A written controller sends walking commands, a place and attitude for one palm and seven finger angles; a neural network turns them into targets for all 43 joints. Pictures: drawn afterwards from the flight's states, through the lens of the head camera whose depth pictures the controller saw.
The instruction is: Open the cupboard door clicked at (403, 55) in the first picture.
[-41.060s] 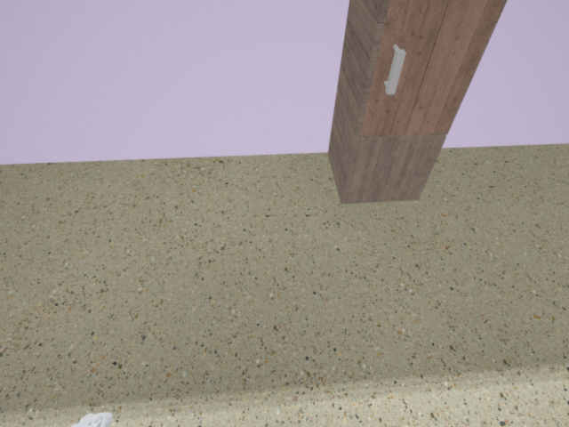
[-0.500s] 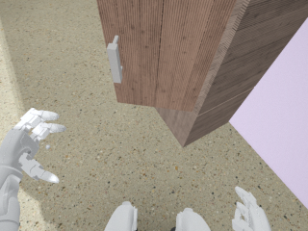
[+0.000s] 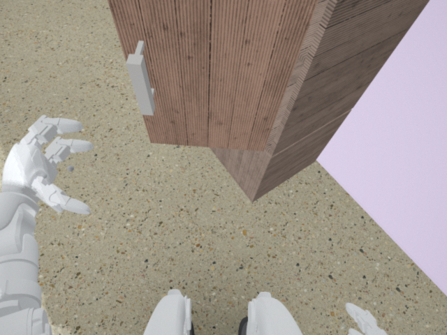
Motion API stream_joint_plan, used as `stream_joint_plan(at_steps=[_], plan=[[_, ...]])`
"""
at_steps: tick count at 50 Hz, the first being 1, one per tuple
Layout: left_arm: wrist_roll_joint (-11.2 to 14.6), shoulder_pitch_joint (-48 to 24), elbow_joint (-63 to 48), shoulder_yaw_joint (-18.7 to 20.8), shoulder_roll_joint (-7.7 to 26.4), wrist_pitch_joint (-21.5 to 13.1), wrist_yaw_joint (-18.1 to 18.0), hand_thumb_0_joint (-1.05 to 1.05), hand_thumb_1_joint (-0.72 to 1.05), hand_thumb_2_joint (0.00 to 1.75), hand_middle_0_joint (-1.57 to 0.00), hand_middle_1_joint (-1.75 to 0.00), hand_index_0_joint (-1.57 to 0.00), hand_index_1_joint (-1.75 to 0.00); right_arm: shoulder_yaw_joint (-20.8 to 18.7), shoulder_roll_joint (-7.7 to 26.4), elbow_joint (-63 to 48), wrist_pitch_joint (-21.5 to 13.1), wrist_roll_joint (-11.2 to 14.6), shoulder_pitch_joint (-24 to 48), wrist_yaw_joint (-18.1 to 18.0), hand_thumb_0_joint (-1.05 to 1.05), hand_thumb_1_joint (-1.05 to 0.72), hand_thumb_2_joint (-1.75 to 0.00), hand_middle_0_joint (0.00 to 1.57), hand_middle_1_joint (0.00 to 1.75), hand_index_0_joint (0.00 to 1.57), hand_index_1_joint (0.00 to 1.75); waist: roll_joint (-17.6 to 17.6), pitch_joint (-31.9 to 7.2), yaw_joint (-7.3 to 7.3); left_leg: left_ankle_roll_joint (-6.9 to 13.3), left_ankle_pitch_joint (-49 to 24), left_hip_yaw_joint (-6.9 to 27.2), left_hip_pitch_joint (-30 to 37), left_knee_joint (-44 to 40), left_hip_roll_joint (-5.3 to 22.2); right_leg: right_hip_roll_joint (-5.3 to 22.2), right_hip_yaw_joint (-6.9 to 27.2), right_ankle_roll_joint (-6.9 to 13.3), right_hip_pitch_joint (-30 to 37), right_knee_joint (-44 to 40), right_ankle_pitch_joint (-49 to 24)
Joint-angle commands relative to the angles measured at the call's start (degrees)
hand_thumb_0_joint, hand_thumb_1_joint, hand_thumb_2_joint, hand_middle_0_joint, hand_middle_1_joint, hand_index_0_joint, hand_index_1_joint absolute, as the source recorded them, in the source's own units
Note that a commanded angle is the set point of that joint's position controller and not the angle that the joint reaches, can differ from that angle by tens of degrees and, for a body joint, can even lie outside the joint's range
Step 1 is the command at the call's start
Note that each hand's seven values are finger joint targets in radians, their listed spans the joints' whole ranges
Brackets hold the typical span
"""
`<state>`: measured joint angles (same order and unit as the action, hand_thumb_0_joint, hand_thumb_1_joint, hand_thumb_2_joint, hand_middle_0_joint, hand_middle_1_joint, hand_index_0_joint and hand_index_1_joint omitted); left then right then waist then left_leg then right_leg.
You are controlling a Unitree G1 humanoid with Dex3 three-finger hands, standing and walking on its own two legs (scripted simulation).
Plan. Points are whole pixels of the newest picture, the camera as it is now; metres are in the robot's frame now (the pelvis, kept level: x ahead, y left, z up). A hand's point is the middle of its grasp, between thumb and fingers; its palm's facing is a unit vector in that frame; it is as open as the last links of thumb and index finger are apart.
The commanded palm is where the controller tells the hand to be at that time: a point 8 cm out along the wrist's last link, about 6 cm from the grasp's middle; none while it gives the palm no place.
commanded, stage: move the hooked fingers beside the handle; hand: left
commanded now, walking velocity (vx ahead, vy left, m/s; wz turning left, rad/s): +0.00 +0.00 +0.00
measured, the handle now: (144, 79) +0.60 +0.18 +0.03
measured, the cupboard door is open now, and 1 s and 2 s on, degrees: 53 53 53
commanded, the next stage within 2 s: slide the fingers in behind the handle in 1.78 s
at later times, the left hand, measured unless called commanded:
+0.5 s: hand (94, 127) +0.46 +0.24 +0.04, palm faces -0.06 -1.00 -0.02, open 14.0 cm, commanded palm +0.46 +0.29 +0.04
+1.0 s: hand (106, 94) +0.54 +0.24 +0.05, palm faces -0.06 -1.00 -0.01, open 14.0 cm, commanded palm +0.54 +0.27 +0.04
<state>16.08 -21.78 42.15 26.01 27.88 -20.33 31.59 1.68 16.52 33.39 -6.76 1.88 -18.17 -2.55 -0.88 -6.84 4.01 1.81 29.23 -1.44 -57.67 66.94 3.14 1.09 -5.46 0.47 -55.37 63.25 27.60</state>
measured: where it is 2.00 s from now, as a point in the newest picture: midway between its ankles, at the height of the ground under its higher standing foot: outside the picture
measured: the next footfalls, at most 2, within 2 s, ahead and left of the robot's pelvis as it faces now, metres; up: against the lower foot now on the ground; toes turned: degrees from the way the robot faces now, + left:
none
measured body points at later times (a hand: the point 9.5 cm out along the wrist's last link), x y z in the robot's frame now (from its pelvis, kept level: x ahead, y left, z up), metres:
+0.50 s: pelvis -0.01 +0.00 -0.01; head +0.14 +0.03 +0.41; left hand +0.46 +0.30 +0.05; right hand +0.05 -0.27 -0.12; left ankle +0.02 +0.10 -0.65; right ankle +0.02 -0.12 -0.65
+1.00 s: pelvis -0.01 +0.01 -0.03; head +0.17 +0.04 +0.38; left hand +0.54 +0.29 +0.05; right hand -0.02 -0.27 -0.12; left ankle +0.02 +0.10 -0.65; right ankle +0.02 -0.12 -0.65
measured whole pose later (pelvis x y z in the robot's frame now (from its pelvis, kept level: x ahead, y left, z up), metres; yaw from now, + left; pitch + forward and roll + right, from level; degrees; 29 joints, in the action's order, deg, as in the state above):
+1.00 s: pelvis -0.01 +0.01 -0.03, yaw -2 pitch +29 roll -6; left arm 3.0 -62.0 73.1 28.7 45.2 -18.9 26.2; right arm 5.0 16.9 34.3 2.7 -0.5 -20.8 -1.3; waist -1.9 -5.3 13.5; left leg 2.4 30.1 0.1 -73.3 74.3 4.7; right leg -0.3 -6.6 0.3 -69.7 67.9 27.0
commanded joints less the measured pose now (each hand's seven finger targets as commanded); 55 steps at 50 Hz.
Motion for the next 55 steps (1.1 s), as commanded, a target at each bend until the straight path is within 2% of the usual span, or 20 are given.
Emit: stream_joint_plan(at_steps=[1,2,4,7,9,12,14,15,20,22,28,31,35,39,40,45,46,49,52,55], plan=[[0.23,-19.81,-9.9,3.53,16.75,-5.01,-0.49,0.0,-0.5,0.3,-0.3,-1.2,-0.3,-1.2,-4.08,9.91,-4.73,-1.65,-0.19,-4.13,-0.77,0.0,-0.9,-0.9,0.2,0.3,0.2,0.3,-7.49,-24.06,-0.2,-0.65,-21.14,4.45,19.05,-9.0,-1.38,-2.47,2.88,1.3,8.05,-6.43,-13.52],[0.55,-20.85,-9.47,2.36,15.42,-5.04,-0.25,0.0,-0.5,0.3,-0.3,-1.2,-0.3,-1.2,-4.01,9.76,-4.78,-1.54,-0.2,-4.44,-0.7,0.0,-0.9,-0.9,0.2,0.3,0.2,0.3,-7.82,-24.11,0.42,-0.61,-22.83,4.55,20.24,-8.56,-1.31,-2.76,2.73,1.43,6.76,-6.21,-14.23],[-0.17,-21.76,-6.2,4.21,17.82,-5.05,-0.66,0.0,-0.5,0.3,-0.3,-1.2,-0.3,-1.2,-4.06,10.12,-4.01,-0.67,-0.29,-4.98,-0.66,0.0,-0.9,-0.9,0.2,0.3,0.2,0.3,-5.92,-23.88,0.19,-0.65,-21.99,4.54,18.94,-8.54,-1.2,-2.72,2.89,1.22,7.77,-6.43,-14.45],[-1.01,-27.5,-3.46,1.87,16.05,-5.18,-1.14,0.0,-0.5,0.3,-0.3,-1.2,-0.3,-1.2,-3.94,9.97,-3.61,-0.05,-0.29,-5.34,-0.6,0.0,-0.9,-0.9,0.2,0.3,0.2,0.3,-6.03,-22.87,1.37,-0.42,-20.32,4.59,18.28,-7.84,-1.25,-2.81,2.73,1.34,5.07,-6.02,-12.86],[-2.12,-29.7,-0.85,3.41,18.72,-5.36,-1.65,0.0,-0.5,0.3,-0.3,-1.2,-0.3,-1.2,-3.95,10.4,-3.11,0.7,-0.47,-6.0,-0.59,0.0,-0.9,-0.9,0.2,0.3,0.2,0.3,-6.18,-23.95,1.16,-0.57,-19.89,4.76,17.92,-7.7,-1.2,-2.66,2.82,1.22,5.1,-5.77,-12.59],[-3.04,-34.6,0.51,2.35,18.78,-6.29,-2.24,0.0,-0.5,0.3,-0.3,-1.2,-0.3,-1.2,-3.63,10.14,-2.98,1.52,-0.64,-6.35,-0.42,0.0,-0.9,-0.9,0.2,0.3,0.2,0.3,-7.51,-24.74,1.78,-0.51,-20.7,4.92,18.34,-6.94,-1.18,-2.91,2.7,1.44,3.88,-4.96,-12.74],[-3.72,-33.36,3.17,3.68,20.11,-6.23,-2.6,0.0,-0.5,0.3,-0.3,-1.2,-0.3,-1.2,-3.76,10.39,-2.83,2.26,-0.8,-7.14,-0.11,0.0,-0.9,-0.9,0.2,0.3,0.2,0.3,-6.95,-26.88,1.17,-0.69,-22.1,5.14,18.83,-6.66,-1.07,-2.91,2.79,1.25,4.42,-4.85,-13.68],[-3.92,-35.53,4.33,2.85,19.62,-6.18,-2.71,0.0,-0.5,0.3,-0.3,-1.2,-0.3,-1.2,-3.59,10.3,-2.69,2.63,-0.76,-6.98,-0.08,0.0,-0.9,-0.9,0.2,0.3,0.2,0.3,-5.83,-25.52,2.11,-0.45,-20.86,4.98,17.26,-6.44,-1.06,-2.87,2.8,1.05,4.18,-4.9,-13.39],[-5.5,-40.59,7.44,2.98,21.51,-6.0,-3.46,0.0,-0.5,0.3,-0.3,-1.2,-0.3,-1.2,-3.44,10.63,-2.18,4.19,-1.02,-8.25,0.12,0.0,-0.9,-0.9,0.2,0.3,0.2,0.3,-7.39,-26.6,3.05,-0.29,-20.31,5.14,16.74,-5.53,-0.96,-2.98,2.97,0.94,2.41,-4.53,-12.85],[-5.61,-44.29,7.71,4.06,23.91,-6.37,-3.63,0.0,-0.5,0.3,-0.3,-1.2,-0.3,-1.2,-3.12,10.73,-2.01,4.61,-1.17,-8.42,-0.1,0.0,-0.9,-0.9,0.2,0.3,0.2,0.3,-6.22,-26.73,3.79,0.1,-19.68,5.03,14.53,-4.62,-0.99,-3.18,3.25,0.99,3.41,-4.02,-13.23],[-7.13,-47.81,10.88,4.59,26.52,-6.02,-3.76,0.0,-0.5,0.3,-0.3,-1.2,-0.3,-1.2,-2.76,11.07,-1.33,6.05,-1.48,-9.92,0.1,0.0,-0.9,-0.9,0.2,0.3,0.2,0.3,-9.08,-28.84,4.46,-0.02,-20.9,5.4,15.29,-3.87,-0.74,-3.38,3.19,0.89,1.73,-3.73,-13.43],[-7.64,-50.36,13.03,4.12,27.12,-5.1,-3.81,0.0,-0.5,0.3,-0.3,-1.2,-0.3,-1.2,-2.52,11.25,-0.94,6.56,-1.59,-10.59,0.07,0.0,-0.9,-0.9,0.2,0.3,0.2,0.3,-8.4,-28.6,5.94,0.33,-20.3,5.47,13.33,-3.13,-0.69,-3.41,3.35,0.61,1.52,-3.83,-13.54],[-8.52,-53.35,13.25,5.63,30.85,-4.78,-3.69,0.0,-0.5,0.3,-0.3,-1.2,-0.3,-1.2,-2.23,11.61,-0.7,7.23,-1.89,-11.66,0.08,0.0,-0.9,-0.9,0.2,0.3,0.2,0.3,-10.55,-30.44,6.06,0.33,-21.69,5.72,13.52,-2.37,-0.52,-3.53,3.33,0.7,1.18,-3.26,-14.25],[-8.99,-56.17,13.7,3.62,28.9,-4.25,-3.94,0.0,-0.5,0.3,-0.3,-1.2,-0.3,-1.2,-2.16,11.68,-0.3,7.95,-2.21,-12.68,0.52,0.0,-0.9,-0.9,0.2,0.3,0.2,0.3,-13.08,-30.89,7.16,-0.06,-24.04,6.83,16.81,-2.19,-0.06,-3.73,2.51,0.82,-2.68,-2.99,-13.9],[-9.15,-56.5,15.2,3.81,29.2,-3.81,-4.15,0.0,-0.5,0.3,-0.3,-1.2,-0.3,-1.2,-2.14,11.82,-0.15,8.09,-2.16,-12.88,0.6,0.0,-0.9,-0.9,0.2,0.3,0.2,0.3,-11.83,-29.9,7.68,0.08,-22.23,6.73,15.68,-2.13,-0.03,-3.82,2.55,0.72,-3.14,-3.4,-12.81],[-11.33,-62.07,17.82,5.13,34.18,-2.65,-5.61,0.0,-0.5,0.3,-0.3,-1.2,-0.3,-1.2,-1.22,12.31,-0.12,8.68,-2.47,-13.94,0.26,0.0,-0.9,-0.9,0.2,0.3,0.2,0.3,-11.95,-28.82,9.22,0.48,-19.85,6.8,11.95,-1.22,0.04,-3.97,2.55,0.64,-4.03,-2.94,-11.46],[-11.77,-62.89,18.9,4.23,33.68,-2.28,-5.78,0.0,-0.5,0.3,-0.3,-1.2,-0.3,-1.2,-0.98,12.25,-0.25,8.71,-2.47,-13.93,0.33,0.0,-0.9,-0.9,0.2,0.3,0.2,0.3,-12.22,-28.34,9.82,0.51,-19.53,6.83,11.17,-1.08,-0.02,-3.98,2.49,0.63,-4.56,-2.85,-11.24],[-12.94,-66.07,19.26,4.4,35.61,-2.33,-6.15,0.0,-0.5,0.3,-0.3,-1.2,-0.3,-1.2,-0.66,12.57,-0.18,8.92,-2.85,-14.86,0.38,0.0,-0.9,-0.9,0.2,0.3,0.2,0.3,-14.33,-30.35,10.41,0.22,-21.6,7.82,13.34,-0.39,0.28,-4.17,1.83,0.92,-6.89,-1.81,-11.42],[-12.8,-62.1,17.8,4.53,33.98,-2.28,-5.77,0.0,-0.5,0.3,-0.3,-1.2,-0.3,-1.2,-1.0,12.34,-0.6,9.34,-3.27,-15.92,1.09,0.0,-0.9,-0.9,0.2,0.3,0.2,0.3,-17.9,-34.66,8.91,-0.59,-28.07,8.78,18.95,-0.52,0.6,-4.23,1.02,1.32,-7.68,-0.91,-13.7],[-12.29,-59.08,17.46,5.07,33.47,-0.9,-5.17,0.0,-0.5,0.3,-0.3,-1.2,-0.3,-1.2,-1.21,12.35,-1.12,10.47,-3.24,-15.99,1.52,0.0,-0.9,-0.9,0.2,0.3,0.2,0.3,-14.82,-33.83,8.64,-0.38,-28.42,8.36,17.6,-0.78,0.77,-4.29,1.21,0.75,-5.64,-1.78,-15.21]])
